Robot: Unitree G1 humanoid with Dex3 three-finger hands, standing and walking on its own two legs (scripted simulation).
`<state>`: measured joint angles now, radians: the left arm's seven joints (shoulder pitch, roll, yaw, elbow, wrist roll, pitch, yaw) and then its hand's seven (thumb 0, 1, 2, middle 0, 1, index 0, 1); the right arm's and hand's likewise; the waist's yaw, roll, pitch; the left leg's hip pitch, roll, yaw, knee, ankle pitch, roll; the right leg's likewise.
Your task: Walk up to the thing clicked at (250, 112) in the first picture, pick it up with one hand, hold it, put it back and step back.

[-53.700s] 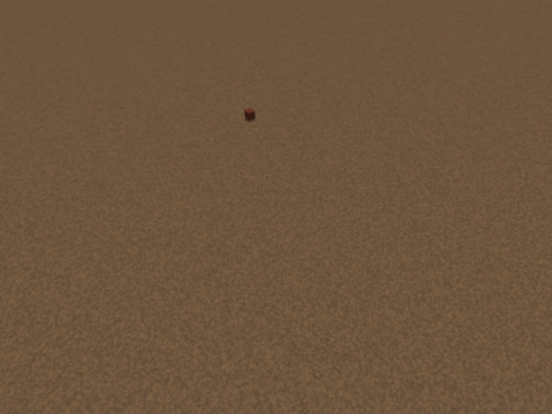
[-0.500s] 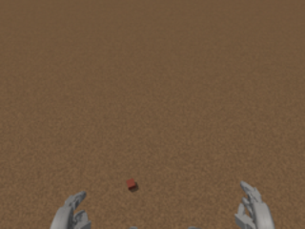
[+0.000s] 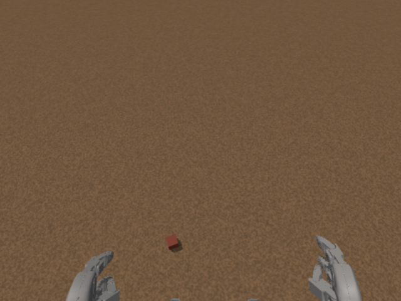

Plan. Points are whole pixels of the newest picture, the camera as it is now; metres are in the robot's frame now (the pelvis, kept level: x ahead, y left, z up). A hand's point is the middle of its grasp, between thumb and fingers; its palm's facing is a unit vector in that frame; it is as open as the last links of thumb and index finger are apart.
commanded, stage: home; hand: left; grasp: from above
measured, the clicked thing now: (172, 242) +0.48 +0.15 -0.69
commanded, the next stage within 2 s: stand in 0.70 s
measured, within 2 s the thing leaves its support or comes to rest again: neither
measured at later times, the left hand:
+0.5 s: hand (117, 290) +0.17 +0.18 -0.05, palm faces +0.04 -0.98 -0.20, open 7.4 cm
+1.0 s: hand out of the picture +0.13 +0.23 -0.09, palm faces +0.02 -0.95 -0.32, open 7.4 cm
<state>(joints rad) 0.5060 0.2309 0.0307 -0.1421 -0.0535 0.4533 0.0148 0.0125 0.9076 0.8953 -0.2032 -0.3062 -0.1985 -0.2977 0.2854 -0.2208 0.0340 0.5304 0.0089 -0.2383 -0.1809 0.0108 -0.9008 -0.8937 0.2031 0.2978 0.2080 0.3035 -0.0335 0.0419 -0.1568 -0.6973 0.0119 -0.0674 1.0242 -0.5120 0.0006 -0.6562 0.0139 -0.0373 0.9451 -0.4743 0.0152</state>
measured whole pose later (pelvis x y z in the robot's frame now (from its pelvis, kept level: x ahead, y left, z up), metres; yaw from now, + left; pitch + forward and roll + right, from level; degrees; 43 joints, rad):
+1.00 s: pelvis -0.01 +0.00 +0.03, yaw +0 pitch +2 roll +0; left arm 0.23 0.29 0.03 0.55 0.05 0.10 0.03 0.01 0.91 0.89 -0.21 -0.30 -0.20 -0.30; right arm 0.18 -0.27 -0.02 0.80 -0.06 -0.05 -0.02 0.01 -0.90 -0.89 0.21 0.30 0.21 0.30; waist 0.03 -0.02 0.02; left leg -0.44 -0.03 -0.03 0.82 -0.41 0.02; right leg -0.43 -0.03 0.00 0.80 -0.40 0.02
